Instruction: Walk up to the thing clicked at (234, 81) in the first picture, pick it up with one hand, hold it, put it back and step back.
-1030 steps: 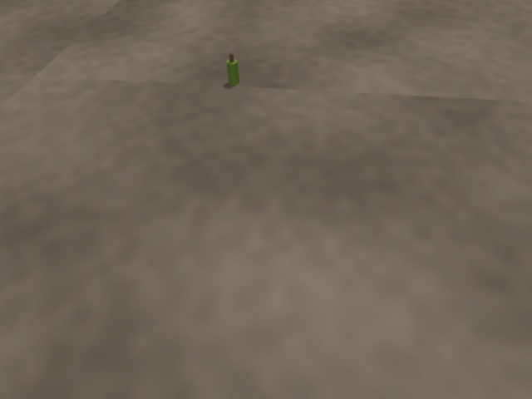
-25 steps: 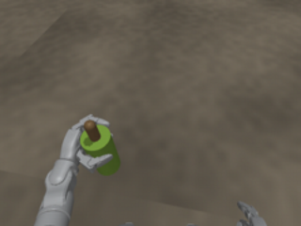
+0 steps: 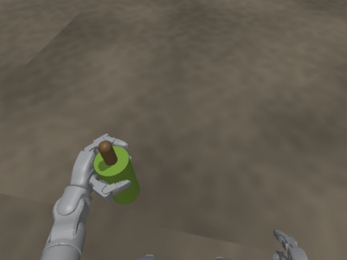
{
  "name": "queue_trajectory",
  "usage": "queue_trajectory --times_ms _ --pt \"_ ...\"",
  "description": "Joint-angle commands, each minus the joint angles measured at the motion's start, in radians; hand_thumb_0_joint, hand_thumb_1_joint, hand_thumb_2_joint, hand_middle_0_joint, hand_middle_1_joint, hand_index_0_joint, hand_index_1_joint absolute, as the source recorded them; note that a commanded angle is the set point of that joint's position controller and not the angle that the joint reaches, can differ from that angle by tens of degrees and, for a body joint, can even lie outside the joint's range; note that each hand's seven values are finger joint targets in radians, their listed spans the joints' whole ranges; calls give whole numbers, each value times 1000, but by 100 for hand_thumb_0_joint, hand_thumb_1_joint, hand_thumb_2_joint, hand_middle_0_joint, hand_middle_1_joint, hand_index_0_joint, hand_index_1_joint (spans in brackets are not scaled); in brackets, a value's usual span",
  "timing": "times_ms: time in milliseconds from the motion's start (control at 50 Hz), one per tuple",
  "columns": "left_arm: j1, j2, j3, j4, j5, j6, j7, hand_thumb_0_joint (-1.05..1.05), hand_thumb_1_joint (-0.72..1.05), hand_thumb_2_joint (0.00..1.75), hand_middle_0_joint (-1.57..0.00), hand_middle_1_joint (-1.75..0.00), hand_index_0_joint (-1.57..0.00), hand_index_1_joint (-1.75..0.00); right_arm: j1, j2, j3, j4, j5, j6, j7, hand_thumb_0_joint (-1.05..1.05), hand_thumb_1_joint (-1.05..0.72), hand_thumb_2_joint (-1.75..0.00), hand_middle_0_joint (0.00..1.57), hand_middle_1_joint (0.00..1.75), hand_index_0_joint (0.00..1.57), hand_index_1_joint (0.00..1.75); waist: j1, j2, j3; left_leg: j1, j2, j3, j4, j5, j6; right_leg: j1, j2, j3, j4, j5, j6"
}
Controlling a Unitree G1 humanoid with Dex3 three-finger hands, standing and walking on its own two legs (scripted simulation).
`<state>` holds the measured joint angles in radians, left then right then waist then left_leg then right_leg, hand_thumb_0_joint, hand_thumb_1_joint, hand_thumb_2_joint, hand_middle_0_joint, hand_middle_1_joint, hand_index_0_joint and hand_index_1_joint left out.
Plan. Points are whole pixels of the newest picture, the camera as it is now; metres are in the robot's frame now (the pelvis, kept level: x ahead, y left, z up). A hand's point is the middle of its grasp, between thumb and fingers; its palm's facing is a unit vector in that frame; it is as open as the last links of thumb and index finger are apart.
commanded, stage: hold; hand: left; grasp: from the side
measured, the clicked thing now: (116, 171) +0.31 +0.16 +0.02
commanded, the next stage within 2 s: crouch in 0.90 s
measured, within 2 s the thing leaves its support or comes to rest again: neither
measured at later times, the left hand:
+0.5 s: hand (116, 166) +0.31 +0.16 +0.04, palm faces -0.10 -0.99 +0.00, open 10.3 cm
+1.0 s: hand (115, 168) +0.31 +0.16 +0.03, palm faces -0.14 -0.99 -0.02, open 10.3 cm
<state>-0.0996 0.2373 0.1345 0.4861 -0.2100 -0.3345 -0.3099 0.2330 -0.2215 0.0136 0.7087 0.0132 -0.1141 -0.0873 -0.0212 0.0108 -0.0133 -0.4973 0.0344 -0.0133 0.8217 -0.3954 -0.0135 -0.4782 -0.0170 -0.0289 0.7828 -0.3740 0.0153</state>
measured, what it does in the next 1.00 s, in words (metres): stands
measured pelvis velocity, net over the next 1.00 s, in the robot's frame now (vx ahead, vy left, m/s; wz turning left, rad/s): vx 0.01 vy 0.00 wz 0.00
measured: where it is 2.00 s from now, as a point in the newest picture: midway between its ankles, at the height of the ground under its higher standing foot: outside the picture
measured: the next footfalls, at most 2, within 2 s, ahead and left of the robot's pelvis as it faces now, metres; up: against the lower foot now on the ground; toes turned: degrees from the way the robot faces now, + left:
none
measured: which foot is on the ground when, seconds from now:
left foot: down 0.00-1.00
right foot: down 0.00-1.00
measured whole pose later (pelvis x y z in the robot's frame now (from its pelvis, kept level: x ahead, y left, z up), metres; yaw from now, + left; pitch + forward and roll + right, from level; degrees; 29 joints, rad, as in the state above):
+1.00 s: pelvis +0.01 +0.00 +0.00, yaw +0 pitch +5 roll -2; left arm -0.07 0.24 0.11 0.45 -0.20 -0.33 -0.30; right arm 0.24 -0.22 0.01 0.71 0.01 -0.12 -0.08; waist -0.02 0.01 -0.02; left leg -0.50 0.04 -0.01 0.83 -0.41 -0.01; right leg -0.48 -0.02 -0.03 0.78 -0.38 0.02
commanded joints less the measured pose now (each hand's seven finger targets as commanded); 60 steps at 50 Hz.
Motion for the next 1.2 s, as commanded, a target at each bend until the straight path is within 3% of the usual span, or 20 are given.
queue_trajectory --times_ms 0,60,100,200,220,320,360,400,420,480,560,620,680,740,760,860,960,980,1040,1180 --pt "-425 177 117 -343 -62 -129 36 0 18 124 -118 -143 -121 -142 -35 -137 -41 -133 3 -39 -18 0 -88 -90 20 30 20 30 -5 37 -281 127 -29 8 -138 174 17 91 23 -6 -114 199 -32" --pt "-400 189 120 -319 -54 -129 24 0 21 126 -120 -145 -123 -143 -36 -135 -41 -130 2 -41 -17 0 -88 -90 20 30 20 30 3 57 -303 124 -33 9 -137 174 16 107 21 -4 -110 200 -33" --pt "-422 158 75 -329 -56 -133 10 0 18 128 -122 -147 -125 -146 -27 -137 -43 -130 1 -44 -14 0 -88 -90 20 30 20 30 -9 76 -314 147 -27 3 -134 197 11 91 24 -8 -96 216 -36" --pt "-435 142 55 -332 -69 -117 0 0 16 126 -122 -146 -125 -145 -24 -136 -39 -135 5 -48 -14 0 -89 -90 20 30 20 30 -20 56 -316 155 -26 0 -131 203 13 91 26 -9 -110 223 -34" --pt "-442 160 82 -326 -72 -118 3 0 15 126 -121 -146 -124 -145 -17 -136 -40 -125 4 -51 -13 0 -88 -90 20 30 20 30 -18 48 -335 154 -27 1 -122 223 15 101 24 -7 -107 244 -31" --pt "-442 147 81 -311 -66 -115 26 0 14 125 -119 -144 -122 -143 -12 -143 -42 -126 2 -49 -15 0 -89 -90 20 30 20 30 -16 7 -310 140 -26 3 -126 221 18 100 24 -8 -107 243 -31" --pt "-416 167 111 -281 -62 -121 32 0 15 126 -119 -144 -121 -143 -17 -137 -42 -123 2 -46 -11 0 -88 -90 20 30 20 30 -3 12 -305 121 -30 6 -124 214 20 105 22 -6 -106 237 -30" --pt "-424 155 87 -314 -57 -130 29 0 17 127 -120 -145 -122 -144 -26 -138 -44 -132 3 -48 -8 0 -88 -90 20 30 20 30 -3 43 -289 131 -30 8 -131 205 16 90 22 -6 -103 226 -33" --pt "-403 178 111 -323 -54 -132 31 0 17 127 -121 -146 -124 -145 -29 -136 -45 -134 3 -45 -9 0 -89 -90 20 30 20 30 12 45 -310 129 -33 10 -131 199 16 105 21 -5 -107 220 -33" --pt "-368 189 115 -350 -51 -133 32 0 19 126 -122 -145 -125 -144 -30 -131 -41 -141 3 -45 -12 0 -89 -90 20 30 20 30 13 54 -343 133 -40 18 -123 205 18 142 17 3 -116 234 -31" --pt "-416 180 92 -427 -62 -129 25 0 17 125 -120 -145 -123 -144 -16 -136 -42 -132 5 -48 -17 0 -89 -90 20 30 20 30 -10 84 -384 187 -29 8 -118 271 11 135 23 -2 -102 289 -33" --pt "-422 168 87 -375 -60 -112 34 0 15 124 -118 -143 -120 -142 -8 -135 -42 -118 5 -45 -19 0 -89 -90 20 30 20 30 -25 62 -340 177 -25 4 -118 287 13 111 27 -6 -102 301 -32" --pt "-435 173 111 -339 -66 -116 39 0 12 124 -117 -143 -120 -142 -26 -131 -40 -117 4 -44 -18 0 -89 -90 20 30 20 30 -14 22 -276 120 -28 6 -127 210 22 98 23 -4 -118 242 -28" --pt "-397 155 97 -301 -59 -119 31 0 11 123 -118 -143 -120 -142 -24 -134 -45 -124 4 -45 -13 0 -89 -90 20 30 20 30 -5 29 -276 121 -30 9 -130 201 21 92 22 -4 -111 229 -30" --pt "-387 133 66 -306 -55 -122 25 0 12 123 -117 -142 -120 -141 -32 -134 -46 -134 3 -44 -10 0 -89 -90 20 30 20 30 -3 40 -270 118 -31 12 -131 198 18 87 21 -3 -109 224 -32" --pt "-357 148 49 -382 -52 -134 4 0 15 121 -119 -142 -122 -141 -30 -134 -49 -141 6 -45 -5 0 -89 -90 20 30 20 30 -2 91 -354 176 -32 5 -116 262 9 106 23 -8 -94 270 -36" --pt "-430 185 106 -414 -63 -126 42 0 11 120 -117 -141 -119 -140 -13 -137 -46 -126 5 -47 -8 0 -89 -90 20 30 20 30 -10 58 -365 175 -21 -8 -112 313 8 118 31 -14 -83 306 -36" --pt "-432 181 109 -438 -65 -125 51 0 19 123 -121 -141 -123 -140 -7 -129 -41 -120 2 -44 -7 0 -89 -90 20 30 20 30 -4 74 -384 173 -25 -4 -107 327 9 129 28 -11 -87 320 -35" --pt "-402 142 84 -369 -60 -120 65 0 34 119 -119 -133 -121 -132 -23 -135 -43 -121 3 -46 -10 0 -85 -89 20 30 20 30 -17 46 -290 138 -25 0 -124 249 11 88 28 -11 -95 257 -33" --pt "-373 103 48 -155 -19 -147 39 0 25 115 -118 -132 -120 -131 -26 -135 -61 -107 -7 -39 13 0 -85 -89 20 30 20 30 -20 7 -238 49 -28 7 -75 192 22 13 21 -8 -61 226 -32"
